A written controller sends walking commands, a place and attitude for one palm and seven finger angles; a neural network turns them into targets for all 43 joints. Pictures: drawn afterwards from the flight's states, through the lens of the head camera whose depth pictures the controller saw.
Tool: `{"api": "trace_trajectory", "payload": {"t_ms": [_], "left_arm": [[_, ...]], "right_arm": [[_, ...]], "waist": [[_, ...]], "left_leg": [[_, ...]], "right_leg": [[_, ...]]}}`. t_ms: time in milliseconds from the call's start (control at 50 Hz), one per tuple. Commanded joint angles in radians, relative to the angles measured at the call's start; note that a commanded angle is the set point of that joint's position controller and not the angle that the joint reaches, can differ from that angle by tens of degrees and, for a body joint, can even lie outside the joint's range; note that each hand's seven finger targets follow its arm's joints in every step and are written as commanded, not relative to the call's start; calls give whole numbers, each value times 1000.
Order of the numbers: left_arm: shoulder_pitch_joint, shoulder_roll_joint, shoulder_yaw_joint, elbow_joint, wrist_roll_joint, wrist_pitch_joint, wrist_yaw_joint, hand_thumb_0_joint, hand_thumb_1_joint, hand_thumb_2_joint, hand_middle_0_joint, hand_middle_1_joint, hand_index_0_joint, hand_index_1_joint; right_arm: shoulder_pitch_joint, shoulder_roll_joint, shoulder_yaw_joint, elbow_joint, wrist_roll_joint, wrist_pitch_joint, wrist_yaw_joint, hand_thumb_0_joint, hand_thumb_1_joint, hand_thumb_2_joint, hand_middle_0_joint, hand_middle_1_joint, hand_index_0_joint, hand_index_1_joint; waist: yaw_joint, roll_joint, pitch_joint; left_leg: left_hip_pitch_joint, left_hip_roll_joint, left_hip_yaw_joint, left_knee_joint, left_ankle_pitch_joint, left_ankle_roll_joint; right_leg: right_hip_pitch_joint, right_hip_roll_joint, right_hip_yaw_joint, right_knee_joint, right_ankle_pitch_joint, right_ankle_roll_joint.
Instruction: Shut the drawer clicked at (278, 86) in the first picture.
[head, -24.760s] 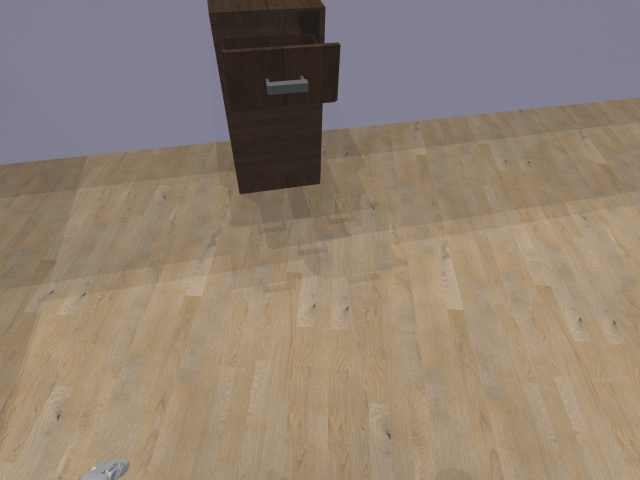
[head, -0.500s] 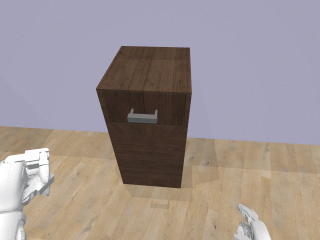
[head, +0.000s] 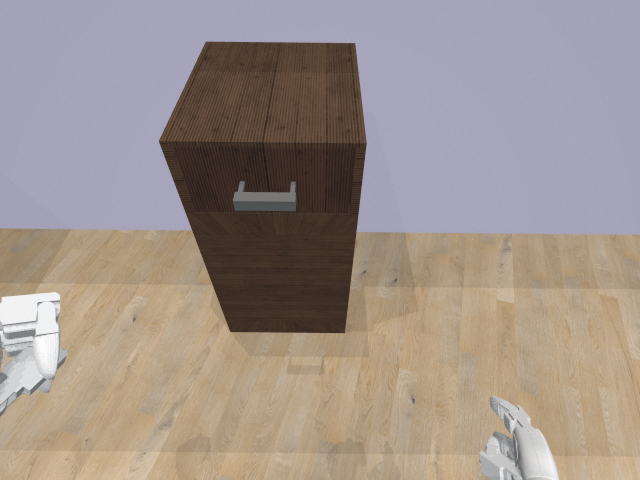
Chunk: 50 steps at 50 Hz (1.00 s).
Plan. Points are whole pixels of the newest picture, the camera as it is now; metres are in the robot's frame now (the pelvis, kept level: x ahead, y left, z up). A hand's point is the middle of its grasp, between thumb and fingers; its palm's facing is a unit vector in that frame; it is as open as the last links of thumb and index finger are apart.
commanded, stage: step back with the hand held close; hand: left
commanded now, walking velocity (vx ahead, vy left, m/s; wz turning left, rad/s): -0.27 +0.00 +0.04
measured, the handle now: (266, 193) +0.65 +0.15 -0.08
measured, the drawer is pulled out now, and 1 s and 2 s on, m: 0.00 0.00 0.00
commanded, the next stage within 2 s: stop stepping back and stand still in 0.94 s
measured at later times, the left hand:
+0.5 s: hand out of the picture +0.12 +0.24 +0.16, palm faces +0.38 -0.79 -0.48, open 3.2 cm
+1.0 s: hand out of the picture +0.03 +0.26 +0.17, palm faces +0.31 -0.86 -0.41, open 3.2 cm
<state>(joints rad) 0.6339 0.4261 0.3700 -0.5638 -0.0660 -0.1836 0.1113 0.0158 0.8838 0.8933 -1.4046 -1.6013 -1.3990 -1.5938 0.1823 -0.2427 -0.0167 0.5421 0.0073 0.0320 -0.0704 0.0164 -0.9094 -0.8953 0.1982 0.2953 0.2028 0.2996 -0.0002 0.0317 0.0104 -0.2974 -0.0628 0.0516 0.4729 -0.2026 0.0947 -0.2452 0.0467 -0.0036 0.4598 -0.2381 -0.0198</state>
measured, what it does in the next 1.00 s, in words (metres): walks backwards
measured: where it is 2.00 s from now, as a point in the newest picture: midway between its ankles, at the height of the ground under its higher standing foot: outside the picture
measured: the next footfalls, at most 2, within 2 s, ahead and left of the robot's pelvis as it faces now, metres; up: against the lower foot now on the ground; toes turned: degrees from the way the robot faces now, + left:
right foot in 1.04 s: -0.32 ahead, -0.09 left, +0.00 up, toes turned -4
left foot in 1.58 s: -0.25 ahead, +0.20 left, +0.00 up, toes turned +0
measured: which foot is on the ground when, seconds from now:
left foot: down 0.00-1.00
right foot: down 0.00-0.60, up 0.62-1.00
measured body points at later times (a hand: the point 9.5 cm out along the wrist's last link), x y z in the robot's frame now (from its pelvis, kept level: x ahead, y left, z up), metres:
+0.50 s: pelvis -0.07 +0.00 -0.01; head -0.05 +0.02 +0.43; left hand +0.09 +0.28 +0.19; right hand +0.10 -0.24 -0.09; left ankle +0.02 +0.06 -0.73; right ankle -0.01 -0.10 -0.74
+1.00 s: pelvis -0.17 +0.02 -0.01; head -0.13 +0.08 +0.43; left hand +0.01 +0.30 +0.19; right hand +0.05 -0.18 -0.07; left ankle +0.03 +0.06 -0.74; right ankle -0.38 -0.09 -0.70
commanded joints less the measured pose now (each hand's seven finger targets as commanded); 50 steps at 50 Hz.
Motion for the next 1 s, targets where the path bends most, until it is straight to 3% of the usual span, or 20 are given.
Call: {"api": "trace_trajectory", "payload": {"t_ms": [0,80,120,240,300,360,440,500,540,560,580,600,620,660,700,740,820,860,940,980], "left_arm": [[6,120,108,-134,-3,-63,23,0,900,900,-1400,-1600,-1400,-1600],[-27,112,105,-129,14,-78,23,0,900,900,-1400,-1600,-1400,-1600],[-58,126,112,-162,28,-88,26,0,900,900,-1400,-1600,-1400,-1600],[-91,131,126,-234,58,-103,33,0,900,900,-1400,-1600,-1400,-1600],[-72,138,149,-236,63,-112,35,0,900,900,-1400,-1600,-1400,-1600],[-49,142,155,-230,50,-127,32,0,900,900,-1400,-1600,-1400,-1600],[-60,136,127,-209,25,-145,43,0,900,900,-1400,-1600,-1400,-1600],[-58,150,128,-202,23,-158,57,0,900,900,-1400,-1600,-1400,-1600],[-20,174,149,-227,26,-165,62,0,900,900,-1400,-1600,-1400,-1600],[-1,181,156,-242,30,-168,60,0,900,900,-1400,-1600,-1400,-1600],[-6,187,170,-280,42,-175,55,0,900,900,-1400,-1600,-1400,-1600],[-33,200,186,-305,53,-178,50,0,900,900,-1400,-1600,-1400,-1600],[-50,212,199,-306,63,-176,51,0,900,900,-1400,-1600,-1400,-1600],[-86,211,216,-344,61,-168,57,0,900,900,-1400,-1600,-1400,-1600],[-68,175,178,-350,39,-152,55,0,900,900,-1400,-1600,-1400,-1600],[-21,148,143,-323,25,-144,50,0,900,900,-1400,-1600,-1400,-1600],[-53,125,101,-279,6,-165,30,0,900,900,-1400,-1600,-1400,-1600],[-88,139,101,-293,-1,-183,20,0,900,900,-1400,-1600,-1400,-1600],[-85,191,150,-361,-24,-197,4,0,900,900,-1400,-1600,-1400,-1600],[-94,232,197,-385,-34,-205,-1,0,900,900,-1400,-1600,-1400,-1600]], "right_arm": [[-83,-122,-47,-156,1,-54,-12,0,-900,-900,200,300,200,300],[-90,-129,-45,-164,0,-66,-14,0,-900,-900,200,300,200,300],[-96,-138,-46,-171,-4,-75,-19,0,-900,-900,200,300,200,300],[-85,-134,-45,-176,-15,-101,-27,0,-900,-900,200,300,200,300],[-73,-134,-52,-173,-16,-108,-22,0,-900,-900,200,300,200,300],[-57,-125,-58,-163,-14,-111,-12,0,-900,-900,200,300,200,300],[-29,-102,-68,-115,-14,-103,7,0,-900,-900,200,300,200,300],[-34,-96,-70,-104,-8,-97,10,0,-900,-900,200,300,200,300],[-49,-107,-65,-107,-5,-103,-1,0,-900,-900,200,300,200,300],[-63,-112,-59,-115,-6,-111,-7,0,-900,-900,200,300,200,300],[-76,-130,-58,-127,-10,-127,-10,0,-900,-900,200,300,200,300],[-79,-129,-61,-133,-20,-146,-11,0,-900,-900,200,300,200,300],[-92,-127,-60,-130,-27,-158,-10,0,-900,-900,200,300,200,300],[-80,-125,-65,-118,-44,-170,1,0,-900,-900,200,300,200,300],[-80,-114,-69,-96,-40,-181,11,0,-900,-900,200,300,200,300],[-70,-95,-64,-75,-36,-188,19,0,-900,-900,200,300,200,300],[-25,-76,-55,-8,-44,-214,20,0,-900,-900,200,300,200,300],[-9,-72,-54,15,-51,-218,24,0,-900,-900,200,300,200,300],[-12,-43,-43,-5,-51,-215,46,0,-900,-900,200,300,200,300],[-23,-41,-38,-11,-38,-192,46,0,-900,-900,200,300,200,300]], "waist": [[-3,16,-108],[-6,-3,-57],[-5,34,-45],[1,79,-74],[-3,63,-87],[-14,-31,-90],[-37,-173,-85],[-45,-152,-91],[-35,-27,-91],[-29,58,-94],[-22,200,-123],[-17,277,-138],[-15,277,-129],[-6,171,-113],[13,93,-151],[16,85,-187],[0,221,-260],[3,241,-317],[17,205,-373],[10,72,-331]], "left_leg": [[-103,190,-194,-144,76,-10],[-284,198,-238,-202,-244,12],[-366,213,-267,-235,-374,25],[-478,256,-314,-292,-509,43],[-515,240,-295,-230,-484,51],[-411,168,-231,-82,-391,19],[-65,60,-128,228,-184,-63],[2,56,-115,227,-125,-66],[-10,114,-184,49,-106,-37],[-83,183,-263,-76,-122,-9],[-249,297,-385,-244,-258,33],[-386,386,-489,-367,-439,73],[-503,439,-535,-437,-574,87],[-493,431,-481,-399,-557,74],[-262,361,-348,-350,-405,29],[-68,311,-283,-347,-322,-18],[222,257,-206,-411,-168,-163],[315,250,-164,-407,-44,-204],[459,203,-81,-261,266,-172],[495,174,-43,-49,185,-120]], "right_leg": [[124,-52,71,42,170,27],[183,-47,96,63,85,24],[216,-35,103,84,32,27],[301,3,80,214,22,29],[318,-2,125,215,63,19],[169,-67,229,88,32,-11],[-216,-237,355,-178,-149,-89],[-254,-245,268,-170,-69,-85],[-230,-151,170,-67,-34,-39],[-164,-65,103,36,-33,-5],[18,29,42,249,-23,26],[122,75,54,476,-129,30],[176,89,86,664,-167,31],[137,87,103,777,-172,30],[15,73,43,706,-216,29],[-57,65,-17,569,-285,20],[-75,85,-74,317,-360,-15],[-43,95,-87,218,-379,-27],[-33,79,-78,-54,-299,-35],[-145,-29,-10,-253,-136,-32]]}}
